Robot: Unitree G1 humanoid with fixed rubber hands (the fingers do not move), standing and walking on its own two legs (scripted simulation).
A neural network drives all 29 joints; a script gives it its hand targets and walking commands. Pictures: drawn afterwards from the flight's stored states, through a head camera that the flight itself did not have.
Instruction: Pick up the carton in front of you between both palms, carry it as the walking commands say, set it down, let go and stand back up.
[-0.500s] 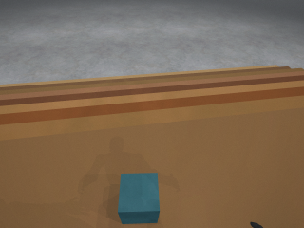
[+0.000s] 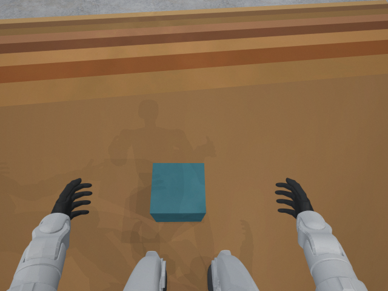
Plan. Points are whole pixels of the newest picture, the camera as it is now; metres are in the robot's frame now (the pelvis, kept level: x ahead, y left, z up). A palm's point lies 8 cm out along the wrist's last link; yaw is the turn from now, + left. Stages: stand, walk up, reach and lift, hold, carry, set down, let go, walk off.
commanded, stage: reach and lift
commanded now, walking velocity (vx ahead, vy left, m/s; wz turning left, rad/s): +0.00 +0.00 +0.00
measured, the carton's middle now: (178, 194) +0.44 +0.03 -0.59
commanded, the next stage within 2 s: none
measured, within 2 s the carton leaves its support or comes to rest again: neither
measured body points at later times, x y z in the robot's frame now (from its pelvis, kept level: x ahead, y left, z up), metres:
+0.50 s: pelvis -0.08 +0.00 -0.07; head +0.22 +0.02 +0.27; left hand +0.46 +0.23 -0.16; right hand +0.46 -0.16 -0.16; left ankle +0.02 +0.12 -0.68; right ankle +0.02 -0.13 -0.68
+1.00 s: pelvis -0.07 +0.00 -0.23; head +0.28 +0.01 +0.06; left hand +0.44 +0.23 -0.39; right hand +0.45 -0.17 -0.40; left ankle +0.02 +0.12 -0.68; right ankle +0.02 -0.13 -0.68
